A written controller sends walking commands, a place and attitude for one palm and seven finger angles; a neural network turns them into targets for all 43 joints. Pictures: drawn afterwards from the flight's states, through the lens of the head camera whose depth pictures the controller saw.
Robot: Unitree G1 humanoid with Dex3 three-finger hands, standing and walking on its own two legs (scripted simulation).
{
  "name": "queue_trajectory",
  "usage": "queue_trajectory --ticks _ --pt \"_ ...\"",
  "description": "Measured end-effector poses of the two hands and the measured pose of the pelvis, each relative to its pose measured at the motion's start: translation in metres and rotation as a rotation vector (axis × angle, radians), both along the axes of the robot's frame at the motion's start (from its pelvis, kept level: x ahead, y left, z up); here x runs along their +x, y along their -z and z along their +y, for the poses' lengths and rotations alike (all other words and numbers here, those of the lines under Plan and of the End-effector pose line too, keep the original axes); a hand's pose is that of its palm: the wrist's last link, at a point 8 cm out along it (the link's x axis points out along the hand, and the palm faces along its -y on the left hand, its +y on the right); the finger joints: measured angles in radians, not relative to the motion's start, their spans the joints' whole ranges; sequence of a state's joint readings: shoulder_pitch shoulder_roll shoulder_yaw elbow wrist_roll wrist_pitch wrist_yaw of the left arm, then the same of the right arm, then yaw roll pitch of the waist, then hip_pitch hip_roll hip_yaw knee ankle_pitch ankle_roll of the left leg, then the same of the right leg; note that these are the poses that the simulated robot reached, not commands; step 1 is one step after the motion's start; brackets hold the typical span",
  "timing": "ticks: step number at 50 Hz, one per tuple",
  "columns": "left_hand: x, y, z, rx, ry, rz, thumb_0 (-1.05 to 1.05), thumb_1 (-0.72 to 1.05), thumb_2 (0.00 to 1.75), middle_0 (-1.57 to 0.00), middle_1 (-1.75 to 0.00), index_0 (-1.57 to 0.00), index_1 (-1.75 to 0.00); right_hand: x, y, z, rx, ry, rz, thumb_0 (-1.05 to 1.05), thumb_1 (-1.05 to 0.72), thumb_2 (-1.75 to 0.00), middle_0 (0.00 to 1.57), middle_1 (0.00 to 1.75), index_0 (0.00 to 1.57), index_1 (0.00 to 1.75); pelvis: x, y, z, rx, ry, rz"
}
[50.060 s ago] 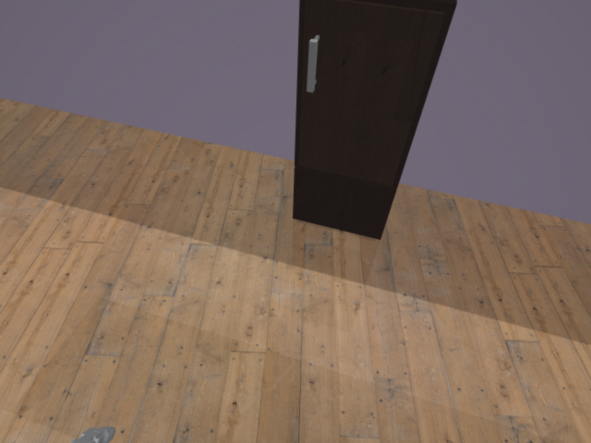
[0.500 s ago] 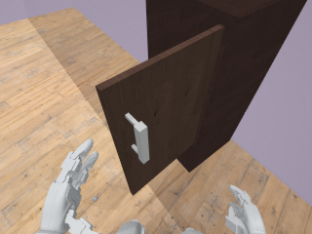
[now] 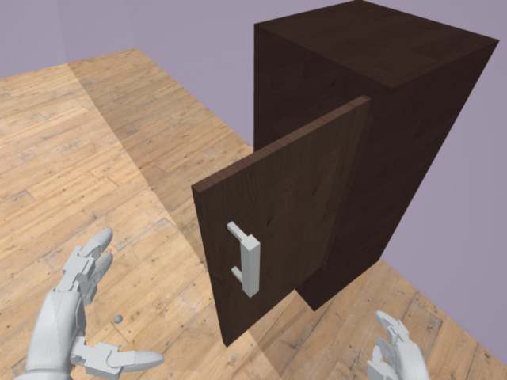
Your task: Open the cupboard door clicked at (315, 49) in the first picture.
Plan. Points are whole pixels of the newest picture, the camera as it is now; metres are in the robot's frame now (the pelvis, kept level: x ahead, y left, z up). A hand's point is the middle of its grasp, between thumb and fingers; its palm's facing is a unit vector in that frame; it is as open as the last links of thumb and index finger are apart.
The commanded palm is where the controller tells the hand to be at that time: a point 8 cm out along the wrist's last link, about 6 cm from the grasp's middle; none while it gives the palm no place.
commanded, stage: draw the hand back to the body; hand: left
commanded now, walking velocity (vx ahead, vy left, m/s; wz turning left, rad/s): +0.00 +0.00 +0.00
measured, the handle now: (242, 260) +0.31 +0.05 +0.03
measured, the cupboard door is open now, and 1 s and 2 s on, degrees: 94 94 94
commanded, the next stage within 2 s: step back with the hand held close in 0.90 s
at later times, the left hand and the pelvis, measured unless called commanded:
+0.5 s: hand (47, 251) +0.21 +0.25 +0.19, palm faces +0.41 -0.82 -0.40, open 9.3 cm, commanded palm +0.16 +0.30 +0.21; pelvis +0.02 +0.00 +0.03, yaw -1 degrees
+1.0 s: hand (53, 254) +0.20 +0.24 +0.20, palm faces +0.44 -0.81 -0.39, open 7.4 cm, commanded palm +0.16 +0.28 +0.21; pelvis +0.01 -0.02 +0.04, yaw -1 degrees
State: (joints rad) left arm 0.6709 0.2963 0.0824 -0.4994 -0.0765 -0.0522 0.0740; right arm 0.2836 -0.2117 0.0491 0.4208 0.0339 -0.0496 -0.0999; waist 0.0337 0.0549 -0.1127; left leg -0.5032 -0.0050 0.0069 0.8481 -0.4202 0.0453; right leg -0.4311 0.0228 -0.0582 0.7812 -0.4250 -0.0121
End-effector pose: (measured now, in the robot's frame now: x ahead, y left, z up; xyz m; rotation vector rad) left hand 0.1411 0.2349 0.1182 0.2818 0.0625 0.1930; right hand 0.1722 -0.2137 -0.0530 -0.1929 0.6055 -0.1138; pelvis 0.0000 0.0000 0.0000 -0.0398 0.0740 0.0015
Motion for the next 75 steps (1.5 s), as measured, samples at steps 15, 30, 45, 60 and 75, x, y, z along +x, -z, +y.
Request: queue_trajectory --ticks 15,30,45,60,75 --pt "0.019 -0.053 0.038 0.129 -0.127 -0.089 -0.01 0.22 0.6 -0.18 -0.3 -0.19 -0.3 0.017 -0.015 0.013 0.006 -0.052 0.027 0.01 -0.9 -0.9 0.21 0.3 0.2 0.3 0.016 -0.027 0.006 0.017 0.008 -0.089" --pt "0.024 -0.1 0.062 0.219 -0.224 -0.237 0.0 0.72 0.82 -0.2 -0.3 -0.21 -0.3 0.022 -0.019 -0.007 -0.008 -0.045 0.05 0.01 -0.9 -0.9 0.21 0.3 0.2 0.3 0.018 -0.036 -0.003 0.025 0.015 -0.127" --pt "0.018 -0.091 0.044 0.188 -0.203 -0.206 0.01 0.88 0.89 -0.21 -0.3 -0.21 -0.3 0.011 -0.017 -0.023 -0.008 -0.02 0.069 0.01 -0.9 -0.9 0.2 0.3 0.2 0.3 0.012 -0.038 -0.015 0.027 0.016 -0.147" --pt "0.025 -0.096 0.047 0.266 -0.177 -0.205 0.01 0.89 0.89 -0.2 -0.3 -0.21 -0.3 0.001 -0.014 -0.033 0.003 0.022 0.107 0.01 -0.9 -0.9 0.21 0.3 0.2 0.3 0.003 -0.039 -0.016 0.019 0.029 -0.095" --pt "0.006 -0.094 0.058 0.319 -0.074 -0.211 0.01 0.89 0.89 -0.21 -0.3 -0.22 -0.3 -0.05 -0.02 -0.038 -0.056 0.135 0.154 0.01 -0.9 -0.9 0.2 0.3 0.2 0.3 -0.031 -0.034 0.002 0.02 0.05 -0.071"
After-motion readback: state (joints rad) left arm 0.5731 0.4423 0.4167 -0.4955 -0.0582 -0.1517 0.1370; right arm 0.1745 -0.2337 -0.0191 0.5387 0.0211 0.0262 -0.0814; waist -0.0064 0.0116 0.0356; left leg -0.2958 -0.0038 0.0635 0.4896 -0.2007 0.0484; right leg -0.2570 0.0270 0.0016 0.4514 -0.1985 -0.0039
